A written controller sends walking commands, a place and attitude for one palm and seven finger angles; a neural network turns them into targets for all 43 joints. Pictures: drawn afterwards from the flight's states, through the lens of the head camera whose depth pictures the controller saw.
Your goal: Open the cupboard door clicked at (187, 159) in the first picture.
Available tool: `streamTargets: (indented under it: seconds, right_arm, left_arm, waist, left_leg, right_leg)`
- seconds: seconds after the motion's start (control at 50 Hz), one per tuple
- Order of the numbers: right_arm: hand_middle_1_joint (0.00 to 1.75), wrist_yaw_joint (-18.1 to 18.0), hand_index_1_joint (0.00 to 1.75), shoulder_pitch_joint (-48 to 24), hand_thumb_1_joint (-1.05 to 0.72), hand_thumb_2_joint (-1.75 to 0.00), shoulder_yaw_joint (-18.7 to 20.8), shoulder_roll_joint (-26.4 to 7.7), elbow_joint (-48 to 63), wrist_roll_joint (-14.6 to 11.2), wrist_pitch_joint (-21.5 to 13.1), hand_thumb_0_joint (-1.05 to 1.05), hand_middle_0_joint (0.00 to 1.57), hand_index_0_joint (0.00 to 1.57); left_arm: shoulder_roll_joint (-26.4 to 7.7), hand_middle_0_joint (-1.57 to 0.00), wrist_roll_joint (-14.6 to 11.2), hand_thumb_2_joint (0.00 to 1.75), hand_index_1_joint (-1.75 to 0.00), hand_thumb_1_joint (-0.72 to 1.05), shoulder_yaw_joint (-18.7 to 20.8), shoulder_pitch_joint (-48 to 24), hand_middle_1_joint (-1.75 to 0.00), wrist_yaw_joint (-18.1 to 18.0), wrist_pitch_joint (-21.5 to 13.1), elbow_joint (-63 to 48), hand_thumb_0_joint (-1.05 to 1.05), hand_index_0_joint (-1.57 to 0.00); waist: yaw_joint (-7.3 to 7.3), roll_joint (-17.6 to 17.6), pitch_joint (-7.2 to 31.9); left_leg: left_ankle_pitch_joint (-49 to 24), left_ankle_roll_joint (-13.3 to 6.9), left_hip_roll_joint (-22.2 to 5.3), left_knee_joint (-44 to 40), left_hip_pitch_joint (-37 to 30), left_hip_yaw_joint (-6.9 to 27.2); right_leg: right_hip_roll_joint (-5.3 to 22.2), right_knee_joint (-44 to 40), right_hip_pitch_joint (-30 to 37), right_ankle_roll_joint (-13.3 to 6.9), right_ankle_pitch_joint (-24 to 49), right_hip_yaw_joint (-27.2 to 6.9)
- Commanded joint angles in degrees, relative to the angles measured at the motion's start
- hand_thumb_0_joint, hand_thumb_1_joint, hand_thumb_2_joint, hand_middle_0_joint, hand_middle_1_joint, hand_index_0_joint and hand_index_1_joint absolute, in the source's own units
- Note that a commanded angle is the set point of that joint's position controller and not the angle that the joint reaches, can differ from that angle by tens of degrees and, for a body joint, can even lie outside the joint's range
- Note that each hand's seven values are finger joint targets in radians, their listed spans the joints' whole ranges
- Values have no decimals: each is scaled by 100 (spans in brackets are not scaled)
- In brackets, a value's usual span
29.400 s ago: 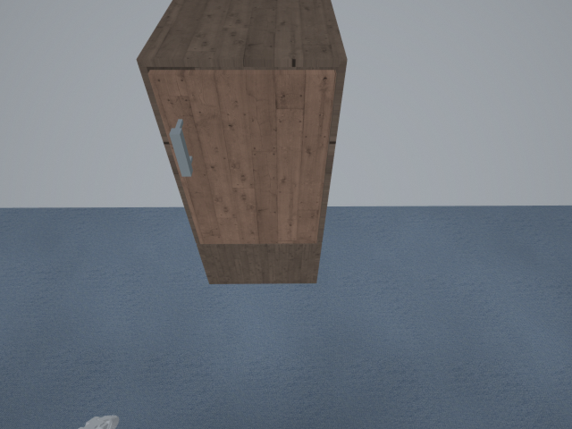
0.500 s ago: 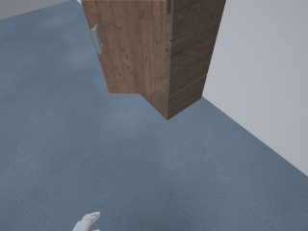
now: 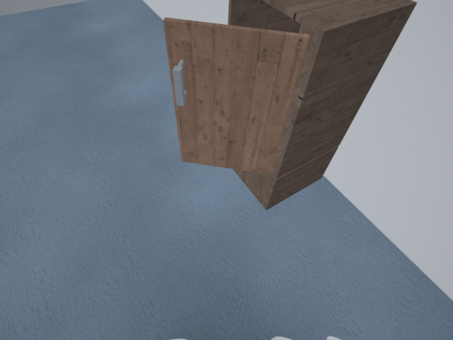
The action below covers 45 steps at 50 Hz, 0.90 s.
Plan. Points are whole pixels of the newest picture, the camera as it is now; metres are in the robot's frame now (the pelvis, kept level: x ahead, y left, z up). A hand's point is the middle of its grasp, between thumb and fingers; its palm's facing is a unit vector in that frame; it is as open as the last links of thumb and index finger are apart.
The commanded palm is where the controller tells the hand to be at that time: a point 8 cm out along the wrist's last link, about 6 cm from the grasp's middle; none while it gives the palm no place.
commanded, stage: take the last steps up to it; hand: left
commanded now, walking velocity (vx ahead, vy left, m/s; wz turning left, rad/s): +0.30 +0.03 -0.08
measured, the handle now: (181, 82) +0.79 +0.22 -0.04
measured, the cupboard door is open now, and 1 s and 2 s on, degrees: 49 49 49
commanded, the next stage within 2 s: come to a stop and stand still in 0.34 s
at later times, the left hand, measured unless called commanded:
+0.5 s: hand (165, 276) +0.25 +0.16 -0.15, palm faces +0.02 -0.98 -0.22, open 7.1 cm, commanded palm none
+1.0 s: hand (157, 271) +0.26 +0.18 -0.17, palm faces +0.00 -0.97 -0.26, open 7.4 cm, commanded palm none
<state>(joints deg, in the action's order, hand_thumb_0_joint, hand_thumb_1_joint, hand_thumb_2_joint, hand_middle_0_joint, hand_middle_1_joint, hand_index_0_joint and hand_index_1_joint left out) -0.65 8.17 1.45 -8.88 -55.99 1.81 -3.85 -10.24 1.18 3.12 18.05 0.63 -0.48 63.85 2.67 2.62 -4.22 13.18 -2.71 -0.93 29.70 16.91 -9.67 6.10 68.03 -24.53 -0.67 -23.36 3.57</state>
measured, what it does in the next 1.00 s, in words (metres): walks ahead: right foot, then left foot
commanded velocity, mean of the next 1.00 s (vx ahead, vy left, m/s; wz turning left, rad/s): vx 0.00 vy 0.00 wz -0.01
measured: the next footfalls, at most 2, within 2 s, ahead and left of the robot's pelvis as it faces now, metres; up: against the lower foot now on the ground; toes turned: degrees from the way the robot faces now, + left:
right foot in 0.30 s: +0.20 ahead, -0.12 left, +0.00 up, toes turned -9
left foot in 0.64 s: +0.31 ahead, +0.12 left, +0.00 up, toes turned +3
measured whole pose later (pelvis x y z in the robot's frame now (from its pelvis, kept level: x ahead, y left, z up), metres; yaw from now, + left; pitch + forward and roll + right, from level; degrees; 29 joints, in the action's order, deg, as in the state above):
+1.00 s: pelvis +0.19 -0.02 -0.01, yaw -3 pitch +1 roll +0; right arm -1.9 6.6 2.7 -10.9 -55.8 1.5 2.0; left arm -12.2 0.7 3.4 10.8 -0.8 2.5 55.3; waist 0.3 -0.7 -4.3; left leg 9.1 0.9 -4.4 31.2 22.6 -4.2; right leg 1.6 38.2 -15.3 0.3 -24.1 2.0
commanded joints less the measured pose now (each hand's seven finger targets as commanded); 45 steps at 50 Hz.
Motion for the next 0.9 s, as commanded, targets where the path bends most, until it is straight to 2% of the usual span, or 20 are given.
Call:
streamTargets:
  seconds: [0.0,0.16,0.2,0.24,0.26,0.28,0.3,0.32,0.38,0.42,0.48,0.54,0.58,0.6,0.62,0.66,0.68,0.72,0.78,0.88]
  right_arm:
    - [30,-78,30,1030,-90,-90,156,-745,-143,-36,-68,0,20,20]
    - [30,-48,30,1313,-90,-90,187,-778,-373,0,-19,0,20,20]
    - [30,-46,30,1344,-90,-90,194,-840,-456,16,19,0,20,20]
    - [30,-42,30,1327,-90,-90,174,-818,-533,-9,64,0,20,20]
    - [30,-30,30,1302,-90,-90,148,-723,-532,-55,58,0,20,20]
    - [30,20,30,1292,-90,-90,134,-534,-434,-115,46,0,20,20]
    - [30,35,30,1216,-90,-90,144,-548,-283,-118,71,0,20,20]
    - [30,10,30,907,-90,-90,173,-622,-269,-104,115,0,20,20]
    - [30,28,30,823,-90,-90,160,-389,-387,-101,188,0,20,20]
    - [30,49,30,1075,-90,-90,112,-194,-502,-91,266,0,20,20]
    - [30,26,30,1028,-90,-90,57,18,-538,-128,337,0,20,20]
    - [30,-9,30,950,-90,-90,43,-175,-484,-129,394,0,20,20]
    - [30,-29,30,1020,-90,-90,107,-410,-473,-136,392,0,20,20]
    - [30,-55,30,1114,-90,-90,156,-731,-431,-112,352,0,20,20]
    - [30,-92,30,1112,-90,-90,218,-1033,-386,-96,395,0,20,20]
    - [30,-195,30,976,-90,-90,272,-1219,-284,-86,442,0,20,20]
    - [30,-257,30,930,-90,-90,275,-1230,-251,-67,458,0,20,20]
    - [30,-291,30,681,-90,-90,307,-1236,-76,-37,497,0,20,20]
    - [30,-303,30,445,-90,-90,349,-1246,103,-37,503,0,20,20]
    - [30,-228,30,170,-90,-90,383,-1278,244,-7,513,0,20,20]
  left_arm:
    - [-142,-20,36,90,-30,90,49,-5,-30,8,-111,-506,0,-20]
    - [-143,-20,27,90,-30,90,11,-918,-30,41,-70,-952,0,-20]
    - [-184,-20,30,90,-30,90,6,-973,-30,45,-103,-1007,0,-20]
    - [-293,-20,32,90,-30,90,44,-562,-30,33,-126,-867,0,-20]
    - [-528,-20,39,90,-30,90,107,-42,-30,8,-175,-709,0,-20]
    - [-1023,-20,68,90,-30,90,216,648,-30,-46,-244,-526,0,-20]
    - [-1409,-20,-21,90,-30,90,265,1072,-30,-75,-246,-426,0,-20]
    - [-1246,-20,-46,90,-30,90,241,801,-30,-128,-286,-468,0,-20]
    - [-714,-20,-61,90,-30,90,105,-25,-30,-182,-322,-701,0,-20]
    - [-549,-20,-36,90,-30,90,34,-199,-30,-165,-374,-675,0,-20]
    - [-488,-20,8,90,-30,90,22,-295,-30,-194,-328,-615,0,-20]
    - [-737,-20,-43,90,-30,90,38,-406,-30,-250,-204,-537,0,-20]
    - [-730,-20,-50,90,-30,90,9,-431,-30,-287,-104,-500,0,-20]
    - [-614,-20,-77,90,-30,90,-3,-263,-30,-316,-41,-548,0,-20]
    - [-453,-20,-81,90,-30,90,-38,-66,-30,-360,37,-605,0,-20]
    - [-410,-20,-96,90,-30,90,-48,-48,-30,-333,189,-677,0,-20]
    - [-476,-20,-104,90,-30,90,-28,-150,-30,-329,243,-709,0,-20]
    - [-543,-20,-97,90,-30,90,52,-237,-30,-311,265,-747,0,-20]
    - [-492,-20,-72,90,-30,90,107,-296,-30,-248,301,-866,0,-20]
    - [-408,-20,-31,90,-30,90,100,-243,-30,-178,334,-1047,0,-20]
  waist:
    - [-223,-732,416]
    - [-292,-663,15]
    - [-281,-666,55]
    - [-66,-485,158]
    - [167,-147,404]
    - [407,922,708]
    - [475,1483,788]
    - [407,1338,688]
    - [-43,227,530]
    - [-256,422,487]
    - [-262,386,476]
    - [-303,491,553]
    - [-390,415,611]
    - [-354,-245,787]
    - [-336,-837,765]
    - [-377,-1748,630]
    - [-415,-1843,589]
    - [-420,-1497,847]
    - [-366,-872,1091]
    - [-330,-1217,1003]
  left_leg:
    - [-1153,-647,-1570,-1858,-892,1263]
    - [-1296,-756,-1523,-1830,-956,893]
    - [-1378,-663,-1469,-1519,-1000,864]
    - [-1165,-402,-1180,-902,-666,648]
    - [-920,-187,-845,-92,-201,432]
    - [156,102,-239,1238,941,8]
    - [2323,268,154,2801,1638,87]
    - [2071,267,-101,3445,1879,779]
    - [1005,398,-472,3210,1513,965]
    - [726,494,-433,2563,1057,770]
    - [550,587,-178,1333,479,528]
    - [-48,579,-18,445,52,532]
    - [-1693,481,-223,-291,-697,708]
    - [-3577,212,-818,-233,-1065,1181]
    - [-4391,-156,-1383,-242,-1051,1591]
    - [-5063,-760,-1919,-719,-804,2138]
    - [-5285,-958,-2053,-743,-696,2195]
    - [-5065,-1053,-2007,-575,-873,2056]
    - [-4242,-962,-1898,-542,-1143,1831]
    - [-2101,-778,-1824,-854,-491,1753]
  right_leg:
    - [178,-245,-802,37,579,-208]
    - [49,-2495,-278,53,897,61]
    - [-115,-2993,135,-3,811,199]
    - [-327,-3641,1161,-57,1231,376]
    - [-167,-3998,2180,-164,1438,66]
    - [951,-4388,3298,-611,1834,-1439]
    - [2024,-5128,3532,-1277,2341,-2766]
    - [1960,-5219,3152,-1353,2738,-2801]
    - [1399,-5219,2283,-1051,3272,-1283]
    - [1075,-5274,1802,-873,3660,-556]
    - [844,-4995,1628,-813,4641,-250]
    - [714,-4537,1706,-653,4757,-136]
    - [512,-4047,1275,-348,3874,-76]
    - [236,-3706,1048,-97,2825,91]
    - [-104,-3551,911,64,1247,181]
    - [-433,-2219,644,162,-1001,122]
    - [-439,-1478,476,140,-1416,-183]
    - [-453,-734,136,126,-1317,-508]
    - [-516,-541,-171,201,-937,-487]
    - [-420,-1780,470,150,-699,-287]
